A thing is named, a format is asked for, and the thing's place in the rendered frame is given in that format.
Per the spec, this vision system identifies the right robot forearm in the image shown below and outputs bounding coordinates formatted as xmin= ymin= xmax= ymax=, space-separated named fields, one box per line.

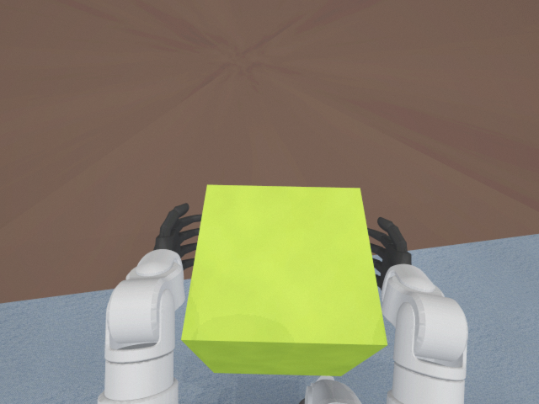
xmin=382 ymin=264 xmax=468 ymax=404

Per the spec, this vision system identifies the carton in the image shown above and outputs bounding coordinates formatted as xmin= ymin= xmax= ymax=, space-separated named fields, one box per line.
xmin=181 ymin=185 xmax=387 ymax=376

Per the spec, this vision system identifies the robot right shin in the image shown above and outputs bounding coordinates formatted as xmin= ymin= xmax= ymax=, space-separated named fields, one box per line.
xmin=316 ymin=375 xmax=334 ymax=382

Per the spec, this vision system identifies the robot right thigh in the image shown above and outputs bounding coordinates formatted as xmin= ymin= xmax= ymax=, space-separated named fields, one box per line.
xmin=305 ymin=380 xmax=362 ymax=404

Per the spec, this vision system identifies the right robot hand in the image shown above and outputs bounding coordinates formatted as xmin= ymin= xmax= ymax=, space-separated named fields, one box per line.
xmin=367 ymin=217 xmax=412 ymax=290

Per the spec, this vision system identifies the left robot forearm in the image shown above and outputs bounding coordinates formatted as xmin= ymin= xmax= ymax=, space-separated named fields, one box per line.
xmin=98 ymin=249 xmax=185 ymax=404

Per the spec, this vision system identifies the left robot hand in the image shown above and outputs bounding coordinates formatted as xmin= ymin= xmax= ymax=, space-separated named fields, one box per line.
xmin=153 ymin=203 xmax=202 ymax=270

